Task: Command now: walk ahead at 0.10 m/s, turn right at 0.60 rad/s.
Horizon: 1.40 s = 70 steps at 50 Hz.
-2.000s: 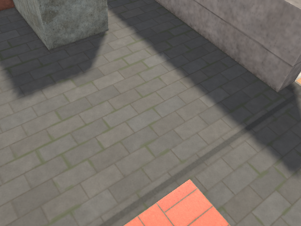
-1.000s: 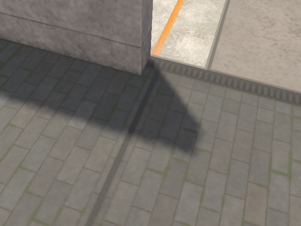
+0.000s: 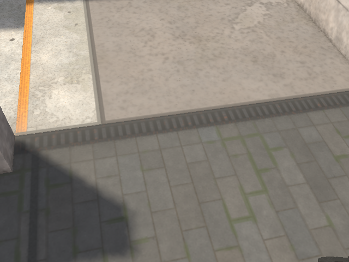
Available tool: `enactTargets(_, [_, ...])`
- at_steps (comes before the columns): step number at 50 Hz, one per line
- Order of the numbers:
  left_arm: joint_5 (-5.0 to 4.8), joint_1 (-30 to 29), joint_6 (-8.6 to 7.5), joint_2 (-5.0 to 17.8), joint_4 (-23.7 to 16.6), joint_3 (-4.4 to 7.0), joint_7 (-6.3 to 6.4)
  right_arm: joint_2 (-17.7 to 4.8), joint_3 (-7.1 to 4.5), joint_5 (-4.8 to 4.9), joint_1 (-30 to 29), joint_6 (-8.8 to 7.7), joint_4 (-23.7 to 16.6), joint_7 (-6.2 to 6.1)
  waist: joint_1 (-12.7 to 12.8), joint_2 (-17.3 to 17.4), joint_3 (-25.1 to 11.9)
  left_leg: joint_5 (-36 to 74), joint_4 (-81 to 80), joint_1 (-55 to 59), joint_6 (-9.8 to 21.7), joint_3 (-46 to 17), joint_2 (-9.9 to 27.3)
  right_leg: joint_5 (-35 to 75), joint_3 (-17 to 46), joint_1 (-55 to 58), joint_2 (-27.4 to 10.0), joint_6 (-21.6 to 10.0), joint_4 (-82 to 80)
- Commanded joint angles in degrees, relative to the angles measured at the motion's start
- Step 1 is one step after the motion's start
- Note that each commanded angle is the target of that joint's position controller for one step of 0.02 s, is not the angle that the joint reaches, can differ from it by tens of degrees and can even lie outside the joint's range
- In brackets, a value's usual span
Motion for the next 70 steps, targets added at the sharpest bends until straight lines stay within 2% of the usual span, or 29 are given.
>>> enactTargets(1, [0.2, 8.86, 0.6, 1.63, -2.88, 0.05, 0.83, -11.79, -2.95, 0.79, 18.15, 0.4, -0.16, -0.37, -4.64, 16.63, -21.33, 55.44, 7.24, 38.46, 10.51, -24.48, 28.86, 5.26, -8.35, -33.42, -2.19, 1.94, 37.29])
enactTargets(2, [2.71, 2.29, 1.8, 2.95, -3.08, 0.27, -0.05, -7.64, -1.61, 0.55, 12.71, 0.94, -1.62, -1.55, -4.7, 10.68, -14.5, 37.06, 2.32, 27.31, 12.44, -21.14, 25.69, 11.02, -10.9, -34.0, -4.18, 2.22, 38.42])
enactTargets(3, [3.7, -3.81, 2.69, 3.35, -4.94, 0.36, -1.56, -5.4, -0.38, 0.48, 10.46, 1.52, -1.95, -2.49, -4.94, 8.19, -10.83, 30.45, 0.43, 19.95, 13.76, -17.12, 23.51, 14.6, -11.33, -33.96, -5.21, 2.49, 37.21])
enactTargets(5, [3.44, -9.5, 4.83, 1.68, -7.41, -0.35, -3.21, -5.86, -0.09, 0.01, 11.85, 2.35, -0.31, -2.82, -5.04, 7.71, -3.49, 27.21, -3.79, 6.11, 13.6, -10.32, 20.22, 18.01, -11.54, -30.69, -6.61, 2.16, 31.91])
enactTargets(7, [3.34, -9.97, 5.84, 0.11, -8.32, -0.89, -3.35, -6.8, -0.42, -0.37, 13.34, 1.75, 0.81, -2.37, -4.45, 8.14, -3.72, 27.44, -4.96, 4.13, 14.28, -7.04, 18.27, 21.32, -12.26, -30.53, -5.14, 1.21, 32.77])
enactTargets(11, [3.8, -14.76, 5.72, -0.27, -10.47, -0.64, -3.88, -2.97, 0.37, 0.63, 14.83, 0.91, 1.55, -1.82, -3.96, 6.76, -1.18, -1.91, -8.89, 6.45, 11.45, -3.73, 15.11, 32.17, -10.75, -38.65, -6.06, 1.28, 24.83])
enactTargets(17, [4.24, -22.04, 5.87, -3.32, -14.75, -1.09, -4.16, -4.23, -0.22, -0.01, 20.72, 1.23, 2.09, -3.12, -5.88, 5.82, -2.86, 13.02, -5.2, 15.29, 14.45, -0.45, 18.19, 32.51, -10.96, -44.02, -7.59, 4.46, 20.78])
enactTargets(22, [3.67, -28.17, 5.59, -4.5, -18.31, -1.27, -4.62, -4.3, -0.79, -1.18, 22.6, 2.05, 0.83, -3.64, -8.72, 7.82, -2.37, 10.31, -3.95, 20.9, 13.27, 2.4, 19.53, 29.92, -12.47, -45.43, -11.11, 4.44, 11.59])
enactTargets(24, [3.31, -29.93, 5.05, -5.33, -19.56, -1.73, -5.09, -4.55, -1.02, -1.63, 21.67, 2.15, -0.09, -3.78, -9.49, 8.19, -2.4, 9.0, -3.64, 19.36, 12.29, 4.28, 19.85, 29.75, -13.43, -40.56, -12.81, 3.81, 3.22])
enactTargets(25, [2.09, -30.47, 4.79, -6.26, -19.94, -2.47, -5.81, -3.37, -0.78, -1.58, 18.07, 2.77, -1.4, -3.99, -9.09, 7.76, -1.36, -0.72, -5.57, 13.45, 10.87, 7.38, 17.29, 31.27, -14.31, -32.5, -13.34, 3.98, -11.51])
enactTargets(28, [0.8, -27.3, 4.35, -4.83, -19.68, -1.95, -6.58, -8.41, -2.44, -0.84, 18.23, 3.82, -1.09, -3.27, -9.02, 13.2, -1.32, -9.07, -7.16, 5.06, 9.17, 9.01, 18.01, 23.15, -19.7, -10.78, -10.23, 1.96, -26.85])
enactTargets(29, [0.56, -24.16, 3.61, -3.88, -18.54, -1.56, -6.4, -8.01, -2.36, -0.85, 18.9, 4.58, -0.34, -2.93, -8.2, 11.42, -1.72, -8.02, -3.66, 5.4, 8.87, 9.49, 18.06, 24.57, -19.31, -6.48, -9.55, 1.04, -33.43])
enactTargets(31, [1.55, -14.55, 1.02, -2.05, -13.96, -0.67, -4.87, -4.92, -1.52, -0.98, 22.27, 5.62, 1.56, -1.9, -4.7, 0.2, -5.02, -2.23, 12.28, 2.1, 4.97, 14.94, 14.46, 37.73, -16.67, 8.4, -8.28, 0.7, -48.33])
enactTargets(32, [2.38, -11.29, -0.33, 0.02, -14.7, -0.74, -4.31, -0.3, -0.38, -1.85, 24.63, 5.68, 0.24, -1.13, -4.88, -8.29, -9.71, -29.24, 25.6, -6.18, 2.35, 15.2, 12.23, 48.06, -1.87, 16.72, -21.78, -0.21, -46.86])
enactTargets(33, [1.53, -10.44, -0.56, 7.24, -16.71, -0.06, -3.45, 2.71, 0.66, -0.46, 21.84, 6.01, -4.87, -0.68, -4.49, -16.33, -13.01, -39.34, 35.41, -17.07, -0.8, 11.49, 3.74, 77.59, 22.59, 17.76, -39.07, -10.52, -50.41])
enactTargets(34, [0.53, -6.85, -0.27, 3.14, -13.69, -0.69, -2.69, -2.35, -0.45, -0.17, 15.26, 6.92, -4.48, -0.3, -0.61, -6.66, -14.61, -34.02, 36.66, -14.23, -0.77, 2.9, 4.13, 76.97, 16.35, 14.56, -34.79, -13.83, -49.92])
enactTargets(35, [0.56, -10.48, -0.03, 1.45, -12.9, -1.79, -2.42, -1.29, -0.17, 0.94, 13.93, 7.13, -4.45, -0.1, -3.52, -10.84, -9.94, -30.83, 37.07, -14.71, -0.72, 2.95, 3.79, 71.74, 9.78, 10.58, -31.62, -13.06, -50.67])
enactTargets(38, [1.06, -17.8, 0.7, -3.06, -12.75, -3.25, -1.73, -1.48, -0.16, -0.59, 18.19, 7.6, 0.43, -0.69, -8.58, -11.7, -5.39, -23.08, 34.27, -5.99, -1.71, 4.22, 2.64, 62.95, -3.27, -0.71, -22.33, -8.06, -52.7])
enactTargets(41, [2.02, -15.53, 0.45, -1.97, -10.92, -2.81, -1.86, 0.04, 0.32, 0.15, 16.96, 7.76, 1.1, -0.46, -8.33, -5.89, -6.05, -21.41, 29.17, -2.61, -0.91, 4.16, 1.05, 55.89, -5.36, -2.7, -21.05, -7.8, -53.43])
enactTargets(46, [2.69, -12.05, 0.93, -2.19, -8.97, -2.63, -2.29, 1.31, 0.96, 0.33, 12.65, 7.32, 0.5, -0.52, -5.44, -6.7, -4.87, -19.26, 14.69, 1.8, 1.05, 4.75, -0.93, 36.99, -1.62, -4.17, -21.6, -8.7, -54.48])
enactTargets(48, [2.31, -12.75, 1.15, -2.08, -8.66, -2.81, -2.07, 2.25, 1.13, 0.1, 14.91, 6.57, 1.5, -0.48, -7.55, -4.1, -4.64, -11.32, 3.27, 9.56, 2.77, 5.6, -1.35, 33.46, -1.44, -7.69, -20.85, -6.74, -52.74])
enactTargets(49, [2.14, -11.59, 0.96, -2.28, -8.51, -2.91, -2.11, 1.21, 0.99, -0.55, 14.47, 5.78, 1.24, -0.7, -7.15, -2.07, -4.52, -8.83, 0.22, 14.52, 3.23, 3.21, 0.49, 32.34, -0.98, -11.19, -19.53, -4.33, -51.7])
enactTargets(50, [1.87, -11.96, 0.62, -3.66, -9.07, -3.24, -2.31, -0.59, 0.9, -1.35, 15.23, 4.85, 0.43, -0.99, -7.26, 1.57, -4.86, -9.28, -2.26, 17.32, 4.04, -3.54, 7.06, 32.02, -2.56, -13.89, -17.53, -2.12, -47.57])
enactTargets(51, [1.19, -11.64, 0.46, -4.63, -9.88, -3.02, -2.78, -5.24, -0.55, -0.34, 11.27, 4.81, 0.45, -1.17, -4.88, 12.88, -1.11, -12.34, -4.49, 8.55, 6.25, -8.72, 10.6, 30.05, -10.61, -12.97, -9.78, -0.49, -44.72])
enactTargets(52, [2.05, -13.77, 0.51, -2.74, -9.55, -2.55, -3.05, -2.89, -0.09, 0.0, 10.04, 4.67, -0.29, -1.27, -5.8, 11.19, 0.47, -14.46, -6.67, 5.1, 6.88, -9.82, 12.05, 31.11, -11.51, -9.73, -9.17, 0.05, -42.06])
enactTargets(60, [2.35, -12.51, 0.48, -1.01, -11.54, -0.87, -4.65, -3.44, -1.72, -0.28, 10.67, 5.39, -2.55, -2.17, -5.81, 3.28, -2.66, -12.44, 3.47, 4.23, 5.82, 1.25, 8.57, 40.73, -5.4, -7.25, -10.22, -2.31, -38.87])
enactTargets(64, [2.65, -5.01, 1.39, 5.41, -10.79, 1.02, -3.83, -0.89, -1.15, 0.2, 5.13, 5.71, -7.04, -1.1, -1.51, -11.73, -5.98, -30.54, 23.68, -13.22, 1.4, 5.47, -3.8, 48.27, 20.53, 7.35, -22.84, -11.78, -51.39])
enactTargets(66, [2.32, -4.59, 1.69, 5.89, -10.14, 1.37, -2.68, -0.9, -0.76, 0.57, 5.29, 5.37, -7.52, -0.85, -1.94, -8.7, -6.33, -31.42, 31.99, -19.44, 1.82, -0.72, -2.64, 50.34, 21.89, 11.28, -25.0, -14.66, -52.47])
enactTargets(70, [2.22, -12.25, 2.81, 3.77, -10.59, 1.24, -2.58, -0.74, 0.03, 0.36, 6.58, 4.9, -7.07, -1.17, -4.67, -5.46, -7.56, -22.61, 24.3, -8.43, 0.13, 2.15, -3.4, 52.55, 9.78, 2.52, -16.7, -8.97, -50.97])
Velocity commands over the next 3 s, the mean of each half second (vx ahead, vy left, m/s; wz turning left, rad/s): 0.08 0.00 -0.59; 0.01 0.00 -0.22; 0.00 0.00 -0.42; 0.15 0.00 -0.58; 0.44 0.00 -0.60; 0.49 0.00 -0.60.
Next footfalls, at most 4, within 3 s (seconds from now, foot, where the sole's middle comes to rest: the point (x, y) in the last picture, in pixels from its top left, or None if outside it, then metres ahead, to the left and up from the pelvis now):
0.64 right None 0.12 -0.16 -0.78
0.98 left None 0.18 0.04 -0.78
1.52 left None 0.22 0.03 -0.78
2.02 right None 0.10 -0.16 -0.78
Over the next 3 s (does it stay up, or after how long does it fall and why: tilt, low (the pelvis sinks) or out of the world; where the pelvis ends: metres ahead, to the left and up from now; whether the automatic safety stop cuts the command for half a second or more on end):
stays up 0.36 -0.52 -0.03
